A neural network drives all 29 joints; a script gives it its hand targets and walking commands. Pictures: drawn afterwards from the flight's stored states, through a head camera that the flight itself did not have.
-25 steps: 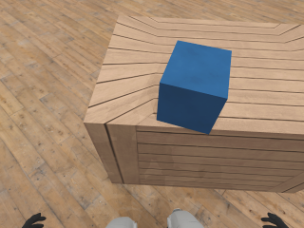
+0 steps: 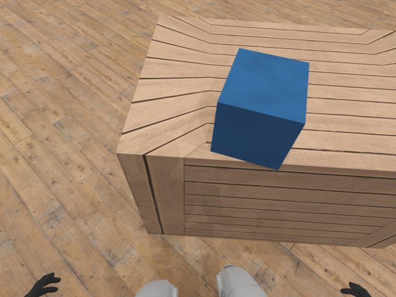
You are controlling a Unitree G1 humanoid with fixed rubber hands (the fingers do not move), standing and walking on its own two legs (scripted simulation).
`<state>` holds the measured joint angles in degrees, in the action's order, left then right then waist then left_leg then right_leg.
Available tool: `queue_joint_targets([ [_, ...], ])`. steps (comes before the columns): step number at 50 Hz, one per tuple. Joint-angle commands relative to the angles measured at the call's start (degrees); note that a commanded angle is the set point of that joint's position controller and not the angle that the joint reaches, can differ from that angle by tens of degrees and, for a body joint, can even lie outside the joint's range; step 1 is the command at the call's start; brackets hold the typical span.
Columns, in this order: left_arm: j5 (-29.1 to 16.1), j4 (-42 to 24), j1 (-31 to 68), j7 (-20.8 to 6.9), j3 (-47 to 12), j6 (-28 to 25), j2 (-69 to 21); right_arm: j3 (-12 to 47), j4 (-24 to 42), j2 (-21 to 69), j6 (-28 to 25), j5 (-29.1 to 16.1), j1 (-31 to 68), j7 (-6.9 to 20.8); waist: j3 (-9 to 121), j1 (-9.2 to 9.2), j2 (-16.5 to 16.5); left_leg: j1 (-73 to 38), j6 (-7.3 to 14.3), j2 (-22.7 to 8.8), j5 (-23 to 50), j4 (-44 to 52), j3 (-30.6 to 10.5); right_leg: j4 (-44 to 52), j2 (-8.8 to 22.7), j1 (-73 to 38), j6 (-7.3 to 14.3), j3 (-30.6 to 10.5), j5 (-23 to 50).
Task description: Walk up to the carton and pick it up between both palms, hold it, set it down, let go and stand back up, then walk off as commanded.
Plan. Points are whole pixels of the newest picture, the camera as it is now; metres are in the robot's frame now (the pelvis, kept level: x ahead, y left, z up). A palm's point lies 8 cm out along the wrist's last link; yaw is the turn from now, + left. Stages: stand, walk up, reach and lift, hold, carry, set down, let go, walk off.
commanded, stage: walk up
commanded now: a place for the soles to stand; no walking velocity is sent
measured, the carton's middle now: (258, 108) +0.55 -0.15 +0.04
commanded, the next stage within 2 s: none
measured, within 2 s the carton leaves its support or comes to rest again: neither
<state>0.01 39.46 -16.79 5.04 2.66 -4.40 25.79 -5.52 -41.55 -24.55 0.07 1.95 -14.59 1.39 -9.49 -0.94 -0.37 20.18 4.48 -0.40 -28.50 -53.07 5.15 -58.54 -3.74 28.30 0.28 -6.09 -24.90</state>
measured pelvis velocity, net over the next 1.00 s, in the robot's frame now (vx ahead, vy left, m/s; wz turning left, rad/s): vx -0.02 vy -0.01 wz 0.00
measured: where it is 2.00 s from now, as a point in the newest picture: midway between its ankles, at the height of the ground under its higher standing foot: outside the picture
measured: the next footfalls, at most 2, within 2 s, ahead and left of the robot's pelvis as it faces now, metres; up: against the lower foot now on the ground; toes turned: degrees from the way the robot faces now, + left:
right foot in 0.06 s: +0.12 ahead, -0.14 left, +0.00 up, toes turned +7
right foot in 0.54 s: +0.09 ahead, -0.14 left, +0.00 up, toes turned +7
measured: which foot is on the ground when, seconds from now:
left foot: down 0.00-1.00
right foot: up 0.00-0.04, down 0.06-0.30, up 0.32-0.52, down 0.54-0.80, up 0.82-1.00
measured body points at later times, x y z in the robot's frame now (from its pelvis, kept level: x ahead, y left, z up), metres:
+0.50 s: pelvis -0.02 -0.01 +0.00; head +0.02 -0.01 +0.44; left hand +0.09 +0.33 -0.08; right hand +0.08 -0.34 -0.10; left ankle +0.00 +0.08 -0.69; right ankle +0.04 -0.15 -0.67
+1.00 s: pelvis -0.02 -0.01 +0.00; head +0.02 +0.00 +0.45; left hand +0.09 +0.32 -0.09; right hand +0.09 -0.34 -0.09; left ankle -0.01 +0.09 -0.69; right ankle +0.03 -0.15 -0.68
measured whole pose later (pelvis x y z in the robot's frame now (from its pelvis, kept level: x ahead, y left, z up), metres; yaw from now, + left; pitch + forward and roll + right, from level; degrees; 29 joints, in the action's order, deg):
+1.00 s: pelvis -0.02 -0.01 +0.00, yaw +0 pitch -4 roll -1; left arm 0.0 39.5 -17.3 3.4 2.7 -4.2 25.8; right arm -4.6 -41.5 -25.5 -1.1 1.9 -13.6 1.8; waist -9.2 -1.0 0.3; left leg 20.3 2.6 -1.6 -28.9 -53.4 4.0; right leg -57.4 -3.8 26.7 0.1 -6.5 -26.5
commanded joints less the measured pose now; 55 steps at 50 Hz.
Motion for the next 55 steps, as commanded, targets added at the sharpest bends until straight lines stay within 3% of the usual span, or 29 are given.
queue_joint_targets([
  [1,0.69,3.30,-9.58,0.32,3.55,-1.54,11.11,-2.63,6.65,-11.31,0.37,-0.72,5.78,-0.10,10.54,3.14,6.88,2.69,2.55,-8.92,31.52,6.21,-6.83,19.53,1.31,-15.13,4.88,6.48,11.23],
  [2,0.78,4.76,-13.82,0.80,4.67,-1.52,13.09,-2.73,7.36,-10.59,0.44,-0.72,6.48,-0.32,11.54,4.79,4.29,7.03,0.18,-7.28,28.96,-2.44,-5.68,22.15,3.25,-18.70,6.40,-0.41,12.98],
  [3,1.56,3.17,-14.08,1.14,6.16,-1.68,17.92,-2.19,8.49,-9.06,0.33,-1.98,5.93,-0.44,12.54,6.05,-7.39,14.95,-4.19,-2.20,21.29,-16.75,-2.50,24.99,13.88,-22.07,12.68,-20.80,19.87],
  [4,1.52,1.16,-9.65,1.06,5.32,-1.53,18.40,-2.14,7.61,-8.84,1.18,-1.81,5.93,-0.96,14.23,4.26,-10.13,13.91,-4.44,1.04,-8.31,-17.05,-8.72,33.16,22.81,-16.14,19.95,-41.80,16.37],
  [5,1.81,0.67,-4.76,0.73,4.47,-1.27,18.68,-3.18,6.82,-12.55,2.12,-0.30,5.93,-0.75,9.84,2.24,-5.87,10.36,-4.09,-0.58,-13.51,-16.24,-10.79,33.75,23.62,-6.50,20.97,-43.78,6.02],
  [12,1.81,-0.91,4.25,-0.07,3.12,0.30,14.41,-4.40,-0.94,-10.91,0.26,-0.47,-5.11,0.83,6.78,-5.43,-8.00,-12.79,-1.50,-2.29,-2.64,16.66,-9.22,23.40,9.38,12.58,9.15,-19.65,-5.91],
  [13,1.47,-1.35,5.29,0.01,2.65,0.82,10.63,-5.36,-1.45,-14.80,-0.32,0.37,-8.35,0.37,7.19,-7.59,5.45,-16.56,-0.64,-9.68,-12.10,28.99,-22.23,7.64,1.01,18.55,5.47,-10.01,-5.82],
  [14,1.78,-1.08,3.37,0.38,1.72,0.63,8.47,-5.34,-0.20,-16.89,-0.58,0.68,-3.31,-0.28,5.73,-6.24,9.36,-13.40,0.69,-20.27,-12.96,36.63,-35.47,-3.48,-4.71,22.84,1.82,-1.55,-6.77],
  [15,1.50,0.12,0.60,0.62,2.85,0.25,12.00,-5.20,2.21,-17.90,-0.45,0.62,1.31,-0.29,5.09,-3.53,4.26,-9.76,1.41,-23.55,-6.68,36.34,-35.29,-7.00,-0.81,20.12,1.23,-1.13,-6.09],
  [17,1.35,1.66,-1.83,0.25,3.66,0.60,14.75,-4.82,3.97,-17.12,-0.32,0.68,8.25,-0.32,4.16,-1.80,4.89,-4.40,3.93,-21.64,-8.69,34.35,-31.49,-9.70,2.00,13.93,1.46,0.36,-4.73],
  [19,0.63,2.07,-5.25,-0.22,3.59,0.25,13.17,-4.03,5.04,-14.42,-0.82,0.94,5.48,-0.47,5.39,-0.66,7.96,-6.61,5.61,-18.68,11.10,27.33,-21.48,-6.23,3.25,11.07,1.48,3.76,-5.28],
  [22,0.61,1.14,-1.00,-0.33,3.83,-0.58,11.83,-3.98,4.51,-13.04,-0.45,0.66,-0.52,-0.30,7.83,-3.06,4.73,-10.67,6.87,-15.94,31.72,19.51,-16.72,1.60,3.06,5.62,1.95,7.32,-6.76],
  [23,0.28,0.79,-2.27,-0.49,3.39,-0.87,11.00,-3.69,4.37,-14.64,-0.25,0.77,-0.77,-0.36,8.99,-2.74,10.73,-11.37,7.09,-15.86,36.74,16.88,-16.09,4.09,3.64,5.45,1.96,7.69,-5.85],
  [25,0.58,2.80,-7.84,-0.33,3.37,-1.41,10.70,-3.63,6.36,-14.21,0.45,-0.50,4.65,-0.06,10.07,1.25,7.70,-1.06,6.94,-12.99,25.68,11.73,-10.98,16.65,2.39,-9.36,2.36,10.04,5.85],
  [27,1.10,3.82,-12.20,0.43,5.19,-1.77,14.54,-2.50,6.78,-11.15,0.90,-0.85,5.91,0.25,13.27,4.12,-0.98,10.55,0.92,-7.42,18.11,-1.99,-5.92,22.19,5.58,-22.66,7.12,-6.03,11.51],
  [28,1.70,3.56,-13.28,0.92,6.43,-1.75,19.12,-1.97,7.23,-8.50,1.11,-0.96,6.16,0.16,12.70,5.03,-10.47,20.15,-2.84,-1.97,2.27,-12.06,-3.24,28.02,16.49,-25.96,11.52,-28.87,11.76],
  [29,1.56,2.22,-10.40,0.70,5.89,-1.52,19.87,-2.16,6.75,-10.69,1.82,-0.56,6.31,-0.19,13.05,3.98,-6.89,17.03,-3.18,-0.05,-13.09,-12.45,-9.49,32.41,21.73,-18.21,17.31,-41.89,8.72],
  [30,2.13,1.06,-5.00,0.62,5.48,-1.42,19.59,-2.71,5.80,-12.49,2.02,-0.78,8.31,-0.46,10.21,2.91,-7.15,13.32,-3.07,-0.92,-13.26,-14.91,-11.58,33.85,21.69,-11.19,19.39,-43.76,1.90],
  [36,2.31,-0.76,2.56,-0.91,3.83,-0.38,16.13,-3.71,-0.35,-11.65,-0.09,-0.75,-2.64,0.49,9.58,-3.62,-12.48,-3.89,-0.78,-0.11,-3.70,9.78,-6.84,28.88,11.36,-0.42,11.35,-26.83,-3.94],
  [37,1.93,-0.69,3.76,-1.05,3.23,0.08,14.06,-3.83,-0.44,-11.66,-0.72,-0.29,-3.28,0.37,7.56,-4.64,-7.30,-11.17,-0.46,-1.42,-2.65,20.76,-9.75,23.54,9.12,6.93,8.57,-20.79,-0.86],
  [38,1.43,-0.67,1.53,-0.70,2.58,0.21,9.76,-5.06,-2.02,-15.22,-1.30,0.49,-8.61,-0.06,12.17,-5.85,7.52,-18.86,0.76,-11.29,-9.23,30.95,-24.41,6.35,2.80,12.77,4.50,-10.09,-3.02],
  [39,1.26,-0.90,1.25,-0.30,2.16,0.05,9.38,-4.82,-0.21,-17.28,-1.64,0.24,-2.19,-0.57,5.75,-4.24,9.20,-14.13,3.01,-20.56,-8.97,35.94,-35.02,-2.13,-4.39,19.62,1.15,-1.61,-5.62],
  [40,1.26,0.70,1.15,-0.07,3.41,0.43,13.95,-4.58,1.17,-17.70,-1.83,-0.28,1.33,-0.63,5.94,-4.33,0.36,-10.98,4.03,-24.05,-12.69,36.76,-38.87,-3.74,-0.09,16.27,0.80,-2.14,-6.13],
  [42,1.00,1.28,-2.36,-0.70,3.47,-0.19,13.74,-3.51,2.77,-15.89,-1.95,0.06,5.18,-0.59,3.22,-0.89,4.54,-5.24,6.64,-20.93,-5.16,32.50,-29.06,-4.91,2.46,11.26,1.40,0.27,-4.80],
  [48,0.70,0.37,-1.94,-1.51,3.30,-1.12,10.95,-3.33,3.41,-14.37,-1.79,-0.10,-2.18,-0.73,6.99,-2.68,7.62,-9.97,6.39,-16.99,29.65,20.79,-19.65,6.29,3.44,4.52,1.82,7.97,-4.60],
  [50,0.38,2.11,-6.97,-1.44,3.16,-1.77,10.69,-2.97,5.20,-14.34,-1.17,-0.45,2.26,-0.28,12.01,0.68,11.09,-7.46,5.20,-13.88,36.39,12.69,-13.16,17.62,2.65,-6.25,2.59,8.14,3.76],
  [52,1.05,4.31,-16.52,-0.33,5.15,-2.55,14.90,-2.02,8.06,-10.57,-0.86,-1.67,6.59,0.00,17.30,5.83,-1.31,6.14,0.40,-7.11,27.75,-6.08,-5.83,24.85,5.79,-24.16,7.90,-6.88,15.09],
  [53,1.60,4.04,-15.45,0.08,6.43,-2.59,20.29,-1.10,8.95,-7.68,-0.64,-2.12,6.54,-0.14,13.44,6.00,-11.95,18.50,-3.34,-0.07,3.85,-14.94,-3.95,30.69,17.59,-25.61,13.55,-32.20,16.64],
  [55,1.66,1.65,-9.68,-0.11,5.61,-2.07,21.04,-2.74,6.51,-12.37,0.43,-0.38,5.67,-0.64,11.88,2.98,-4.79,17.94,-2.61,-1.14,-14.96,-12.89,-11.58,30.98,22.44,-18.94,20.62,-44.65,7.19],
])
